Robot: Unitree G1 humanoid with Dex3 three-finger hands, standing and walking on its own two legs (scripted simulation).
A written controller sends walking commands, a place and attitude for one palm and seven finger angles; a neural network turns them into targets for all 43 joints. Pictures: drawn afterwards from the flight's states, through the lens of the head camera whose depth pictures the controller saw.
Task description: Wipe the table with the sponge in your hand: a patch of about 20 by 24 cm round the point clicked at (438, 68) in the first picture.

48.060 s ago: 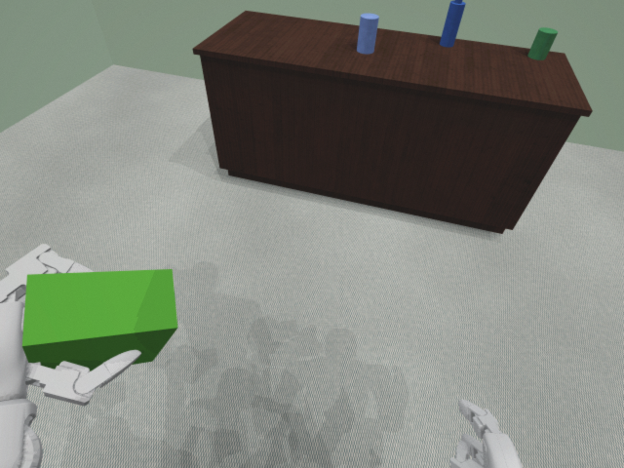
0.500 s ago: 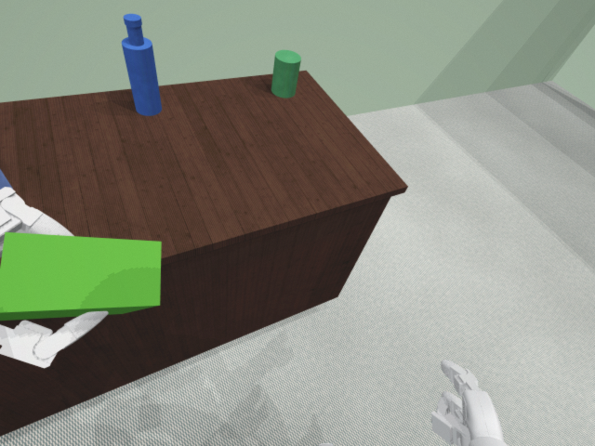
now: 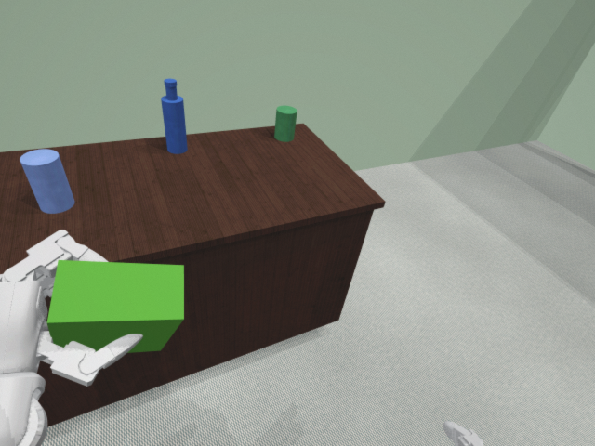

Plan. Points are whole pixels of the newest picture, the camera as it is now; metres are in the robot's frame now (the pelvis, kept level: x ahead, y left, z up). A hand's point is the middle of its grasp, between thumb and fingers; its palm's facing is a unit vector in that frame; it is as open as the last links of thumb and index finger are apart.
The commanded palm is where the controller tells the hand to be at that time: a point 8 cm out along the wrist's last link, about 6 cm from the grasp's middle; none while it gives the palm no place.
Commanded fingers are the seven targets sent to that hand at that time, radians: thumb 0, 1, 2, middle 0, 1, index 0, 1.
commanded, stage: stop stepping back and stand still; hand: left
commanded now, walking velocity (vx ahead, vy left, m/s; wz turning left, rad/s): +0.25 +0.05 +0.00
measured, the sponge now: (135, 312) +0.22 +0.20 +0.14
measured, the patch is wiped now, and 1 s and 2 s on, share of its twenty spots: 1.00 1.00 1.00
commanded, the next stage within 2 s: stand and wait in 0.64 s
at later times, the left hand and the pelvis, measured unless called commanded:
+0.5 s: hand (72, 382) +0.13 +0.22 +0.15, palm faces +0.33 -0.89 -0.31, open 9.8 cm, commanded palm +0.09 +0.27 +0.19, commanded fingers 0.00 0.10 1.30 -1.20 -1.60 -1.20 -1.60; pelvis -0.07 -0.01 -0.01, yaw +0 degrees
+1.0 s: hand (36, 390) +0.12 +0.24 +0.16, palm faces +0.41 -0.84 -0.34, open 9.8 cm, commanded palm +0.09 +0.27 +0.19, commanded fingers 0.00 0.10 1.30 -1.20 -1.60 -1.20 -1.60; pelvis -0.07 -0.01 +0.00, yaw +1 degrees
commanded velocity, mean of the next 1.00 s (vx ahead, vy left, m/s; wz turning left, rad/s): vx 0.10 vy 0.01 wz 0.00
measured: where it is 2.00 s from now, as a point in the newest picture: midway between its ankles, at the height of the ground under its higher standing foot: outside the picture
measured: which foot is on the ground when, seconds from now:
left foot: up 0.00-0.06, down 0.08-1.00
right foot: down 0.00-1.00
